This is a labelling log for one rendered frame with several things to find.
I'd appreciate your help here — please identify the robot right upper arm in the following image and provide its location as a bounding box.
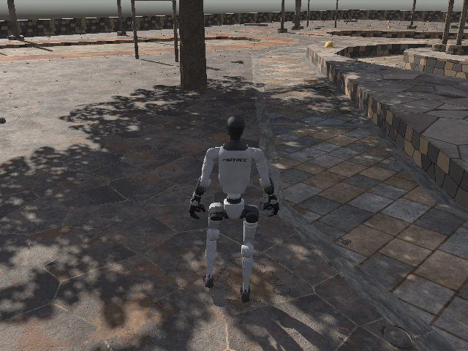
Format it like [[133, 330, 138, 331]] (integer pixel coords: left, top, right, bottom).
[[250, 148, 271, 188]]

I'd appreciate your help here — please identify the robot left upper arm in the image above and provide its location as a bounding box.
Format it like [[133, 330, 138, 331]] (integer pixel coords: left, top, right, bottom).
[[199, 147, 220, 188]]

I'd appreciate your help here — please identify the left robot hand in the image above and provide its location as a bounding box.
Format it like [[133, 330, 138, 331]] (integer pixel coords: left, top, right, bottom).
[[189, 202, 205, 219]]

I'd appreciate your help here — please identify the humanoid robot torso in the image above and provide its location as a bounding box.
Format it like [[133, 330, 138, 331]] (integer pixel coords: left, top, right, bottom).
[[218, 144, 252, 219]]

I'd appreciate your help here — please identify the right robot hand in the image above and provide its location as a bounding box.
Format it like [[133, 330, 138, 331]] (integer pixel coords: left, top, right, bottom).
[[263, 202, 279, 217]]

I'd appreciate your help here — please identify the robot left shin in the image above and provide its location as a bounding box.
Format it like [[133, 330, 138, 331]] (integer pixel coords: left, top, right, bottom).
[[205, 229, 216, 278]]

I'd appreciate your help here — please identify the robot right forearm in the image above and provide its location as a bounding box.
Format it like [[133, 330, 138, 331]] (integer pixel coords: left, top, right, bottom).
[[264, 176, 278, 204]]

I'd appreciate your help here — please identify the robot left forearm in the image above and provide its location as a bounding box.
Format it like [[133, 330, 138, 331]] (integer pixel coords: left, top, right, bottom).
[[190, 176, 206, 206]]

